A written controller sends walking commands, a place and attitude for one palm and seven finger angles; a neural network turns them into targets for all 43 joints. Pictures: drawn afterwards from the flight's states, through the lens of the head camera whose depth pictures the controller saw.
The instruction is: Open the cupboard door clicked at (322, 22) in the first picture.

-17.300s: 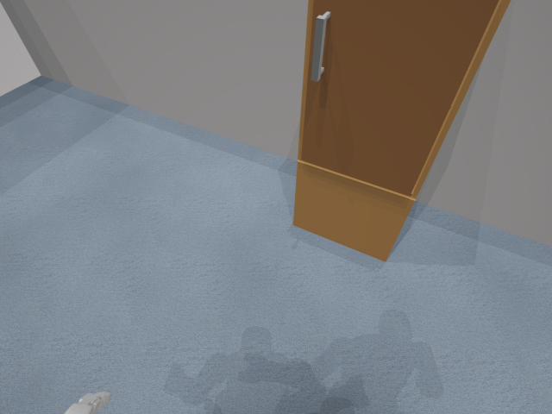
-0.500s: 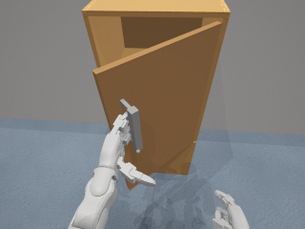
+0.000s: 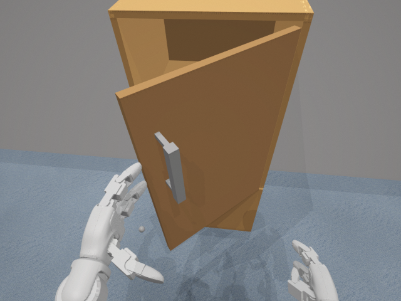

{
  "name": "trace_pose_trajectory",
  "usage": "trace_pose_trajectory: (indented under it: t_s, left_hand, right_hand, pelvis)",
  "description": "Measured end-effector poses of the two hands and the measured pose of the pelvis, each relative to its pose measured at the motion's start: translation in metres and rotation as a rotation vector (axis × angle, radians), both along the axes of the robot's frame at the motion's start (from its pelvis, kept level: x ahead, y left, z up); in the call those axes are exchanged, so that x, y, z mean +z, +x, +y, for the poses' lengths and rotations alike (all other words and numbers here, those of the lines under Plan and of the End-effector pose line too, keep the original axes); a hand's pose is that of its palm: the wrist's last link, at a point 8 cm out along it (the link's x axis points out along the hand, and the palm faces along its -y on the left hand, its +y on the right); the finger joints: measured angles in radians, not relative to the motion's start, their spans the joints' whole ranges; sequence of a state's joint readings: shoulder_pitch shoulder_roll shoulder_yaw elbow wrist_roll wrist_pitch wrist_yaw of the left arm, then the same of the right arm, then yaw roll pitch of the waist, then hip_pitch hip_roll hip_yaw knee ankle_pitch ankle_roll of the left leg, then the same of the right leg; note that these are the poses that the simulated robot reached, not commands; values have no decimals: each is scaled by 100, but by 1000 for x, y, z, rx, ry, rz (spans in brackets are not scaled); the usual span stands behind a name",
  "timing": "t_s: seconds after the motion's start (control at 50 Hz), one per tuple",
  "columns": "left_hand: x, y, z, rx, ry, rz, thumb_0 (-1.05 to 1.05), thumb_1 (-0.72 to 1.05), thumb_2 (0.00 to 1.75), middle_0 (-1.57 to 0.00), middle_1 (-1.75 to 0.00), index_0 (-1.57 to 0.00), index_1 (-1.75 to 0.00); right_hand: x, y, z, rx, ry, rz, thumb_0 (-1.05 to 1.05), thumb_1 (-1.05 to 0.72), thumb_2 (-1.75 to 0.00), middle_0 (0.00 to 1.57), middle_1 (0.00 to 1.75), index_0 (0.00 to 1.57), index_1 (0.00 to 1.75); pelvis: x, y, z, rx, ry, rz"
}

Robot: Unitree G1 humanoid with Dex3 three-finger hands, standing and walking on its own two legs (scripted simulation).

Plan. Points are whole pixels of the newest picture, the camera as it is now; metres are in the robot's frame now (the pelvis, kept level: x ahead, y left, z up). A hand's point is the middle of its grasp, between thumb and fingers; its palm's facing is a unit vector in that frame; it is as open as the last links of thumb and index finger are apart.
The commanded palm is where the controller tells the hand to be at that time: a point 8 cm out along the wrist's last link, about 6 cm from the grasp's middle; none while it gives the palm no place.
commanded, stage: slide the hand sideways off the handle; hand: left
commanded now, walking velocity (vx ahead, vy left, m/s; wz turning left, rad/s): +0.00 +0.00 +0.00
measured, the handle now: (170, 169) +0.33 +0.09 +0.11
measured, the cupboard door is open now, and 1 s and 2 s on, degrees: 43 43 43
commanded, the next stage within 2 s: draw the hand back to the body in 0.22 s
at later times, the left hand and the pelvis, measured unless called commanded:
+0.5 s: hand (121, 237) +0.20 +0.15 +0.11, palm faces -0.05 -1.00 -0.07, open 16.3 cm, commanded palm +0.17 +0.20 +0.12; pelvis -0.01 +0.01 -0.01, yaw +1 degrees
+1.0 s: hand (66, 231) +0.19 +0.22 +0.14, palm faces +0.25 -0.92 -0.29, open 15.1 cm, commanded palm +0.15 +0.26 +0.15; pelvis +0.00 +0.02 +0.01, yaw +0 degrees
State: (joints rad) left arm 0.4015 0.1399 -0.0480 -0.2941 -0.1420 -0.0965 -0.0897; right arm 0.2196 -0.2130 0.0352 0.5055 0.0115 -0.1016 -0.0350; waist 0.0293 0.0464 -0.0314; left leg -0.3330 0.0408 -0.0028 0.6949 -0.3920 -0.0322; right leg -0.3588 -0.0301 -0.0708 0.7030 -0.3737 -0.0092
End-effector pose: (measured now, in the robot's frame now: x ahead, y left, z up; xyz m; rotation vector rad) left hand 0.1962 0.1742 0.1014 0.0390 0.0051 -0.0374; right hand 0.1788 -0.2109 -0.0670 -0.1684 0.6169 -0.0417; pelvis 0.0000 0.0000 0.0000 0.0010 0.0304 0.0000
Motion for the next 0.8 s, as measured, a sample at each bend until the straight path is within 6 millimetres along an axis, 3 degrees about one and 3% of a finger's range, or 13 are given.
trace_pose_trajectory:
  t_s: [0.24, 0.4, 0.58, 0.8]
  left_hand:
    - [-1, -20, 21, 1, 8, -2, -1, -50, 30, -15, -30, -15, -30]
    - [0, -20, 19, -18, 2, -25, -1, -51, 30, -15, -30, -15, -30]
    - [16, -19, 35, 2, 34, -42, -1, -50, 30, -15, -30, -15, -30]
    - [29, -31, 62, 30, 46, -35, -1, -49, 31, -15, -30, -15, -30]
  right_hand:
    - [-2, -5, 1, 7, -10, -38, 1, -90, -90, 20, 30, 20, 30]
    - [-2, -9, 5, 15, -20, -61, 1, -90, -90, 20, 30, 20, 30]
    - [2, -11, 13, 7, -1, -75, 1, -90, -90, 20, 30, 20, 30]
    - [12, -1, 17, 26, -19, -109, 1, -90, -90, 20, 30, 20, 30]
  pelvis:
    - [-4, -3, 3, 10, -4, 10]
    - [-7, -9, 7, 17, -8, 11]
    - [-4, -8, 11, 9, -9, -4]
    - [1, -5, 15, 18, -17, -26]
